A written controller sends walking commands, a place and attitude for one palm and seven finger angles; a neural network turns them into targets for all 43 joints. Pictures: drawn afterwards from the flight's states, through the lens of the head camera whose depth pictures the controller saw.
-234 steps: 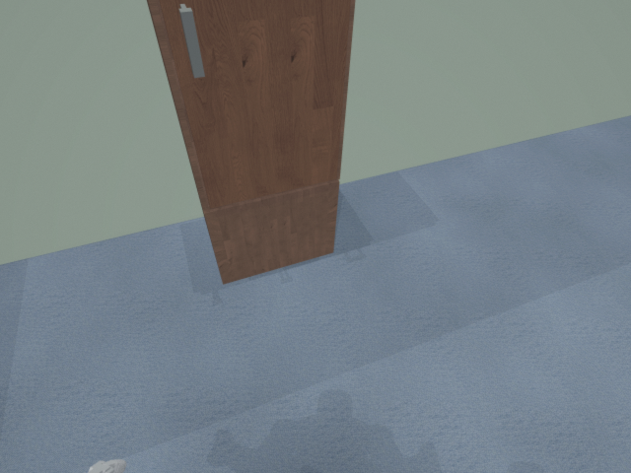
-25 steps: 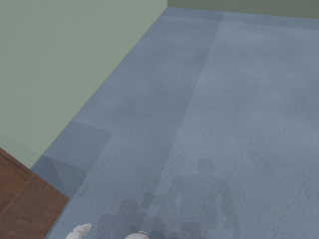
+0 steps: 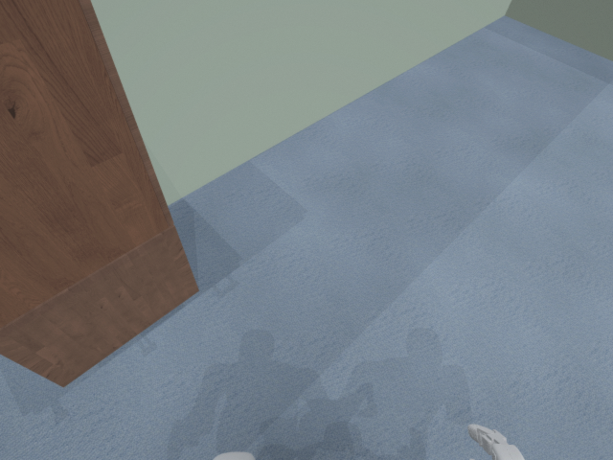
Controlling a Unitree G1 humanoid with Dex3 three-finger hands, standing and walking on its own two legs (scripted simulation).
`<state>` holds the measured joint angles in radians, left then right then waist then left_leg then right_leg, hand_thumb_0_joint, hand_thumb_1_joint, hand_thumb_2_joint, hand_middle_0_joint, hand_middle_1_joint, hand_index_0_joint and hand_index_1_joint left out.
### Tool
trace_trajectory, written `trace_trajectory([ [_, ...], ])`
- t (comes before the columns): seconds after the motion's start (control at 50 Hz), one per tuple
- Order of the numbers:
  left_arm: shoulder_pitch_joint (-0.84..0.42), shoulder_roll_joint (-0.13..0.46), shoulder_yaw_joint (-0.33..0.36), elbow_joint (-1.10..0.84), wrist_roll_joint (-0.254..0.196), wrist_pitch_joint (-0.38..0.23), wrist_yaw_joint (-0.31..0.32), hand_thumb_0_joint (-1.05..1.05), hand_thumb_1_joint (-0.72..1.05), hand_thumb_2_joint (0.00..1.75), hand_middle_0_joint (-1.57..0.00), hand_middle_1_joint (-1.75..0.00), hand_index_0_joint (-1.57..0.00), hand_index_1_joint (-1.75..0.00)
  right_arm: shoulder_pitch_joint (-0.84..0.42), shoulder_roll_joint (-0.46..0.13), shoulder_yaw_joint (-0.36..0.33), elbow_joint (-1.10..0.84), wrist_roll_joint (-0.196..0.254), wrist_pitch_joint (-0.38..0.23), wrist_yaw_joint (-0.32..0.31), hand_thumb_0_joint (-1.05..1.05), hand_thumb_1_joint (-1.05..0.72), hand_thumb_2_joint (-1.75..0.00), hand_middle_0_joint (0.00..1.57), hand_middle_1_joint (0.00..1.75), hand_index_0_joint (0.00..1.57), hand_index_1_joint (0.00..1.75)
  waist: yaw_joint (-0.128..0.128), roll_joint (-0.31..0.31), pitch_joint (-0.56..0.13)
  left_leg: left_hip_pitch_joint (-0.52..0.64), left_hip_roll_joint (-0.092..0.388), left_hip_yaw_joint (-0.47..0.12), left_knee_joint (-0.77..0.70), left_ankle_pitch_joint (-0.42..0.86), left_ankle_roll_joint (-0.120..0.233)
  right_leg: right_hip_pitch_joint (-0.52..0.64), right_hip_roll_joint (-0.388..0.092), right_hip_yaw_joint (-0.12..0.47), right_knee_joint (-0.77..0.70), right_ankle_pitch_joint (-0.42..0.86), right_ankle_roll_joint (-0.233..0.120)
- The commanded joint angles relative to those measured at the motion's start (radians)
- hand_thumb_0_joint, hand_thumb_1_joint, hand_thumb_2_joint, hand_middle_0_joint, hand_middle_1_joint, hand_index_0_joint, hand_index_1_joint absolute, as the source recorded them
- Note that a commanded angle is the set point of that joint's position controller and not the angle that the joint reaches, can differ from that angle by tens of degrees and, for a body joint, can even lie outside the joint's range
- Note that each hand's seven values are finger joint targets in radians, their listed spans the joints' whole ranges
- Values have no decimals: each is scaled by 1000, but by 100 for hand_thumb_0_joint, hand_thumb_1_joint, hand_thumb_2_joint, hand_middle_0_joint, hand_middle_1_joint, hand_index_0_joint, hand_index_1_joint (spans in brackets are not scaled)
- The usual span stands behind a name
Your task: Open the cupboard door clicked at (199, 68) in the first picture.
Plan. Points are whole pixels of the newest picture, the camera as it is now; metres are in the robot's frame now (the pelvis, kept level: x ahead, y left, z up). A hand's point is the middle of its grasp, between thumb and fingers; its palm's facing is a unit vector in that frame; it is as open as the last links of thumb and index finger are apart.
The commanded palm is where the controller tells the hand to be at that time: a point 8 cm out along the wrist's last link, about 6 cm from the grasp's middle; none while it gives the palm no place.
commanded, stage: turn to face it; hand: left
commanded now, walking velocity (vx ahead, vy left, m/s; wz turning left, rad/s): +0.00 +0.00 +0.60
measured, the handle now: out of the picture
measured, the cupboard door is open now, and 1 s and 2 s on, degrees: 0 0 0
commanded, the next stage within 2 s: take the last steps up to it in 1.40 s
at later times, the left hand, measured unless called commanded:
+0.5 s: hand out of the picture +0.09 +0.20 -0.12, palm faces +0.27 -0.92 -0.28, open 7.4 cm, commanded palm none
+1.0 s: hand out of the picture -0.15 +0.19 -0.18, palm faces +0.62 -0.75 -0.25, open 7.4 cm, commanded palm none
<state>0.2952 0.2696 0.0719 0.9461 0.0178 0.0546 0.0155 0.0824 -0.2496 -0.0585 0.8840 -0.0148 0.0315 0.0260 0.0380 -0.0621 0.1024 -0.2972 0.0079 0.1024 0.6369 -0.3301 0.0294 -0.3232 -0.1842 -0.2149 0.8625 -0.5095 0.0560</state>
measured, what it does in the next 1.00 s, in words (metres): steps on the spot, turning left: right foot, then left foot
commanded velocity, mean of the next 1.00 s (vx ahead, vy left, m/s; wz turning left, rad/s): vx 0.00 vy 0.00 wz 0.57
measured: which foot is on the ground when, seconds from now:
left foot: down 0.00-0.48, up 0.50-0.94, down 0.96-1.00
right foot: up 0.00-0.46, down 0.48-0.96, up 0.98-1.00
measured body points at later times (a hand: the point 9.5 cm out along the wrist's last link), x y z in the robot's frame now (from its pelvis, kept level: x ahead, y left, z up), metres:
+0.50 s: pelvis +0.00 -0.03 +0.01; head +0.03 -0.05 +0.46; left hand +0.08 +0.25 -0.10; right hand +0.10 -0.27 -0.15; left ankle +0.00 +0.10 -0.72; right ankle +0.03 -0.14 -0.72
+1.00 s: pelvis -0.04 -0.01 +0.00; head -0.03 +0.03 +0.45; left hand -0.18 +0.22 -0.16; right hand +0.22 -0.16 -0.11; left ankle -0.08 +0.08 -0.72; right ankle +0.03 -0.14 -0.70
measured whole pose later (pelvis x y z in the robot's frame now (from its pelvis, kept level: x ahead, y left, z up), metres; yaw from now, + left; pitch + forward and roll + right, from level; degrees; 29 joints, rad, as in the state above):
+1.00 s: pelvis -0.04 -0.01 +0.00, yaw +36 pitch -1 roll +0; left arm 0.28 0.27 0.07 0.93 0.02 0.06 0.02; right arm 0.12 -0.25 -0.06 0.90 -0.02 0.04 0.03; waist 0.03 -0.06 0.09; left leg -0.31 0.01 0.09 0.66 -0.31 0.02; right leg -0.31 -0.20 -0.19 0.84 -0.50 0.07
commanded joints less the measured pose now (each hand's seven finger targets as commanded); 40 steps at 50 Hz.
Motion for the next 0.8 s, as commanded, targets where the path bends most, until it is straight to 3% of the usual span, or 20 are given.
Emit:
trace_trajectory([
  [0.0,-114,78,20,-134,0,-22,5,0,90,90,-20,-30,-20,-30,168,-233,-60,-21,0,-16,-34,0,-90,-90,20,30,20,30,-103,268,-203,294,343,-365,-246,693,168,-303,26,180,335,-33,36],
  [0.04,-101,92,27,-108,0,-20,-4,0,90,90,-20,-30,-20,-30,70,-192,-41,-50,-3,-18,-36,0,-90,-90,20,30,20,30,-63,236,-115,165,259,-300,-279,575,124,-256,37,203,334,78,40],
  [0.08,-63,87,27,-94,1,-17,-8,0,90,90,-20,-30,-20,-30,51,-184,-39,-55,-1,-23,-34,0,-90,-90,20,30,20,30,-42,208,-117,144,211,-275,-297,508,106,-229,58,196,305,138,46],
  [0.14,-80,84,27,-99,1,-16,-4,0,90,90,-20,-30,-20,-30,84,-183,-41,-49,-1,-24,-34,0,-90,-90,20,30,20,30,-49,189,-117,141,204,-319,-315,448,118,-214,70,207,248,153,54],
  [0.3,-201,64,18,-161,-7,-25,5,0,90,90,-20,-30,-20,-30,157,-184,-58,-31,-10,-15,-34,0,-90,-90,20,30,20,30,-82,232,-119,146,197,-483,-284,441,155,-168,122,229,27,74,47],
  [0.36,-165,48,13,-163,-15,-32,9,0,90,90,-20,-30,-20,-30,135,-186,-64,-37,-12,-10,-34,0,-90,-90,20,30,20,30,-63,240,-156,105,178,-513,-240,508,146,-38,161,221,-132,80,30],
  [0.4,-127,61,14,-157,-18,-41,11,0,90,90,-20,-30,-20,-30,125,-183,-67,-42,-7,-9,-32,0,-90,-90,20,30,20,30,-42,226,-176,57,144,-520,-193,527,118,75,179,212,-285,171,23],
  [0.42,-77,69,19,-149,-19,-50,15,0,90,90,-20,-30,-20,-30,114,-169,-65,-48,-2,-9,-31,0,-90,-90,20,30,20,30,-14,195,-205,1,116,-503,-144,457,82,191,160,217,-435,282,19],
  [0.44,-48,127,30,-142,-10,-60,21,0,90,90,-20,-30,-20,-30,135,-118,-60,-51,8,-10,-25,0,-90,-90,20,30,20,30,-5,49,-227,-155,48,-432,-36,239,17,368,23,331,-550,318,-14],
  [0.46,-46,221,47,-150,4,-65,28,0,90,90,-20,-30,-20,-30,158,-51,-48,-73,9,-12,-25,0,-90,-90,20,30,20,30,-2,-251,-225,-344,-101,-208,205,-203,-73,447,-264,604,-590,425,-126],
  [0.48,-45,215,37,-159,-2,-56,28,0,90,90,-20,-30,-20,-30,139,-110,-61,-76,-5,-5,-27,0,-90,-90,20,30,20,30,-1,-168,-203,-310,-60,-205,394,-277,-71,287,-335,588,-580,471,-202],
  [0.5,-110,154,32,-168,-5,-58,32,0,90,90,-20,-30,-20,-30,146,-117,-68,-57,-8,9,-22,0,-90,-90,20,30,20,30,-35,-109,-161,-291,-32,-229,493,-208,-69,209,-279,506,-587,432,-205],
  [0.52,-165,136,26,-175,-5,-58,29,0,90,90,-20,-30,-20,-30,159,-102,-67,-32,-10,19,-16,0,-90,-90,20,30,20,30,-59,-114,-116,-288,-13,-203,551,-156,-78,168,-218,441,-584,407,-186],
  [0.54,-187,112,12,-179,-6,-58,23,0,90,90,-20,-30,-20,-30,163,-99,-63,-15,-11,24,-8,0,-90,-90,20,30,20,30,-72,-82,-76,-291,-1,-173,595,-94,-87,144,-161,352,-565,432,-165],
  [0.58,-163,90,3,-170,-4,-64,19,0,90,90,-20,-30,-20,-30,168,-82,-58,-8,-11,29,2,0,-90,-90,20,30,20,30,-71,-108,-47,-298,5,-139,609,-35,-101,137,-117,242,-548,508,-140],
  [0.66,-91,106,8,-144,0,-63,22,0,90,90,-20,-30,-20,-30,127,-80,-52,-14,-9,38,5,0,-90,-90,20,30,20,30,-42,-146,-46,-294,28,-106,540,-27,-118,183,-135,190,-554,497,-147],
  [0.72,-51,128,17,-125,7,-59,21,0,90,90,-20,-30,-20,-30,60,-72,-45,-29,-5,37,8,0,-90,-90,20,30,20,30,-17,-127,-48,-262,41,-73,423,-67,-119,200,-166,171,-541,523,-163],
  [0.78,-32,153,23,-112,11,-54,18,0,90,90,-20,-30,-20,-30,18,-61,-33,-42,-1,30,9,0,-90,-90,20,30,20,30,-4,-152,-59,-200,36,-29,276,-88,-110,206,-180,137,-507,588,-169],
])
